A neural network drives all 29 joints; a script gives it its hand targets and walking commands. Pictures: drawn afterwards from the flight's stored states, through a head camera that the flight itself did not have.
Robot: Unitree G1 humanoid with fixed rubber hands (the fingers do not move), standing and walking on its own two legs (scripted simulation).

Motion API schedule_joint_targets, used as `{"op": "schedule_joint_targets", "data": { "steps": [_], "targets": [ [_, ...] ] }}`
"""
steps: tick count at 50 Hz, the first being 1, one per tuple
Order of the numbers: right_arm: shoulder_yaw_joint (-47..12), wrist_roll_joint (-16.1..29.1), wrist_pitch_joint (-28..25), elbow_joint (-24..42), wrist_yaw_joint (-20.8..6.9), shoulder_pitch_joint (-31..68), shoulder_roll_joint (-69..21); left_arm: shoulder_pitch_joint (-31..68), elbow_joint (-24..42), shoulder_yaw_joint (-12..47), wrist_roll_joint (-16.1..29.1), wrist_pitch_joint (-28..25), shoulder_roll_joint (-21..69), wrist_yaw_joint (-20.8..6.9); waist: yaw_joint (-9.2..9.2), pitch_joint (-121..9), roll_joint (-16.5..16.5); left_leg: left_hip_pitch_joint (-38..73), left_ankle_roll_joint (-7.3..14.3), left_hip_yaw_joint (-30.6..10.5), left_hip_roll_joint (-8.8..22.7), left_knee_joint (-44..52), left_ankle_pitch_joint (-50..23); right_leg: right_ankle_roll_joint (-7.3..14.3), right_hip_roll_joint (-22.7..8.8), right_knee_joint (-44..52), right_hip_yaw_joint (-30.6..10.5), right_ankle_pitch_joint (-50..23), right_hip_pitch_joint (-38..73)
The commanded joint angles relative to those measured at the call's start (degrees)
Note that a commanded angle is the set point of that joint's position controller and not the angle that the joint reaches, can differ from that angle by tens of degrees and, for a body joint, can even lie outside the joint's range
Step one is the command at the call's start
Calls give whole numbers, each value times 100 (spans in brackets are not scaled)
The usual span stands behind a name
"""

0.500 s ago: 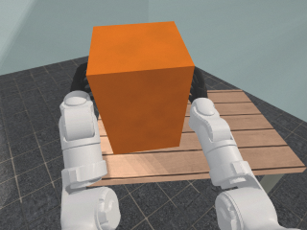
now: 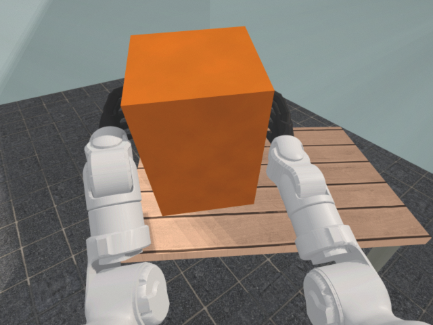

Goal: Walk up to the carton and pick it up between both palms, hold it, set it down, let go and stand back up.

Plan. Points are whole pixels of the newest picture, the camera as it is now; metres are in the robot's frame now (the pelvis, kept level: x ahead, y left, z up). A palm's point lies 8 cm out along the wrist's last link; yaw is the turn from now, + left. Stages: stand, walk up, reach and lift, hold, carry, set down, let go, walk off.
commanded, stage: hold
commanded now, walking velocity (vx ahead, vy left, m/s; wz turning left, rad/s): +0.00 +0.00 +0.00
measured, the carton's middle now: (199, 130) +0.42 +0.02 +0.20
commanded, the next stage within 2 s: none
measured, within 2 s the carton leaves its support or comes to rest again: neither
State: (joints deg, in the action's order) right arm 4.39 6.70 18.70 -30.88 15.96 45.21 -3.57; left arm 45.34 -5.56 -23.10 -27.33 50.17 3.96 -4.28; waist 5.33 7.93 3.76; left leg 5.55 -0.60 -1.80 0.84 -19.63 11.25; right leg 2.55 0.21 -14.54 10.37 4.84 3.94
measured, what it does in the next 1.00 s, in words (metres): stands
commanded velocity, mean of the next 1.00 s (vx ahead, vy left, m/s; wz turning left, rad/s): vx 0.00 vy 0.00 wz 0.00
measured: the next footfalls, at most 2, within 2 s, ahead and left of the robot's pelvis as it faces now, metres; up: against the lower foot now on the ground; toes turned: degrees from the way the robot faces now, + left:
none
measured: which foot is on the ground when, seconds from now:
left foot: down 0.00-1.00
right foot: down 0.00-1.00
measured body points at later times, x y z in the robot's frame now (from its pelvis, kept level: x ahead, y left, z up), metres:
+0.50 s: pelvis +0.00 +0.00 +0.00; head -0.05 +0.03 +0.45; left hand +0.38 +0.16 +0.23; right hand +0.38 -0.12 +0.22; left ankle +0.02 +0.13 -0.75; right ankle +0.06 -0.09 -0.75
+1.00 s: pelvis +0.00 +0.00 +0.00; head -0.05 +0.03 +0.45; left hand +0.38 +0.16 +0.23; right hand +0.38 -0.12 +0.22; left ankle +0.02 +0.13 -0.75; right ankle +0.06 -0.09 -0.75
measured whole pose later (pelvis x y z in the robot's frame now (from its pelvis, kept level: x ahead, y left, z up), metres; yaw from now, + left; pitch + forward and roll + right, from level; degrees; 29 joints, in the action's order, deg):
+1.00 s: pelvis +0.00 +0.00 +0.00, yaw +0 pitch -15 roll -1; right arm 2.2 8.8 19.8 -27.4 17.0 42.8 -3.1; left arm 43.0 -2.1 -22.2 -27.1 51.1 4.4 -4.6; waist 5.7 8.1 3.7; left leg 6.5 -0.5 -1.6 0.9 -19.8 11.8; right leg 2.4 0.3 -14.4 10.1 5.1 5.0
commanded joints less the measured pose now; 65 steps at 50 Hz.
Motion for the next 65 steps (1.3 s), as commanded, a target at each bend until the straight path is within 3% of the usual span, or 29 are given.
{"op": "schedule_joint_targets", "data": {
  "steps": [1,7,15,16,18,19,21,26,32,36,39,41,44,46,48,50,56,65],
  "targets": [
    [-1771,495,-348,1747,-886,4460,-2475,3557,367,2255,973,-320,2336,-1018,80,-2503,-525,-1445,94,472,-293,579,-787,-427,120,-223,-294,-440,2225],
    [-2080,648,-390,2012,-836,4466,-2605,3620,652,2493,1056,-423,2400,-977,106,-2803,-523,-1195,27,451,-318,387,-1426,-454,147,-297,-288,-923,2281],
    [-1862,480,-318,1812,-895,4428,-2518,3616,454,2326,976,-322,2357,-1017,46,-2434,-521,-1461,98,469,-261,606,-774,-417,144,-251,-285,-359,2188],
    [-1858,515,-346,1904,-909,4489,-2547,3641,519,2332,992,-350,2397,-1001,-6,-2496,-512,-1483,103,442,-237,639,-824,-409,173,-251,-247,-388,2187],
    [-1899,514,-398,1936,-912,4612,-2582,3749,586,2436,1081,-378,2423,-969,83,-2681,-512,-1385,77,450,-256,537,-1019,-425,156,-302,-274,-550,2206],
    [-1922,540,-408,1901,-910,4645,-2577,3803,533,2432,1088,-404,2410,-956,9,-2706,-543,-1396,71,452,-266,518,-1014,-435,161,-308,-253,-544,2200],
    [-1919,533,-389,1842,-889,4514,-2549,3669,495,2388,1048,-392,2417,-966,78,-2651,-519,-1363,71,430,-238,496,-1122,-420,165,-292,-265,-608,2230],
    [-1707,386,-361,1624,-950,4634,-2487,3836,232,2248,986,-360,2392,-975,28,-2411,-570,-1596,104,432,-215,717,-457,-403,165,-236,-239,-58,2088],
    [-1742,457,-360,1567,-938,4562,-2550,3869,287,2278,1074,-437,2400,-961,71,-2611,-512,-1463,69,450,-264,547,-885,-438,176,-280,-285,-439,2174],
    [-1882,553,-370,1891,-876,4404,-2587,3552,505,2377,1064,-404,2447,-997,119,-2803,-514,-1247,43,435,-295,446,-1283,-445,178,-278,-288,-797,2237],
    [-1962,589,-279,1786,-832,4369,-2576,3510,384,2221,974,-365,2325,-1030,40,-2533,-370,-1293,68,463,-332,494,-1135,-483,130,-245,-321,-743,2256],
    [-1937,587,-281,1818,-831,4363,-2558,3577,492,2229,972,-343,2312,-1038,48,-2528,-461,-1299,52,484,-320,477,-1115,-463,141,-258,-294,-710,2232],
    [-2096,729,-335,2114,-824,4395,-2631,3702,909,2613,1145,-400,2491,-1003,106,-2906,-664,-1087,-29,413,-284,351,-1739,-430,205,-328,-264,-1009,2250],
    [-2260,795,-343,2323,-792,4366,-2608,3484,934,2647,1138,-378,2479,-978,72,-2976,-563,-998,-32,421,-309,273,-2004,-436,204,-342,-292,-1292,2328],
    [-2162,756,-267,2063,-783,4264,-2517,3437,758,2538,1028,-312,2358,-979,118,-2544,-570,-1087,-16,426,-296,381,-1662,-431,179,-266,-295,-1026,2242],
    [-2111,682,-242,2010,-834,4296,-2504,3430,701,2491,999,-261,2377,-993,34,-2335,-518,-1295,37,428,-255,567,-1184,-384,195,-207,-273,-603,2173],
    [-1926,531,-270,1965,-903,4515,-2526,3646,559,2415,1044,-265,2401,-995,28,-2444,-492,-1500,85,472,-243,670,-733,-401,175,-210,-282,-282,2164],
    [-1685,411,-339,1697,-931,4562,-2479,3824,383,2370,1077,-377,2423,-1019,164,-2614,-537,-1450,55,430,-251,604,-826,-410,194,-295,-230,-464,2190]
  ]
}}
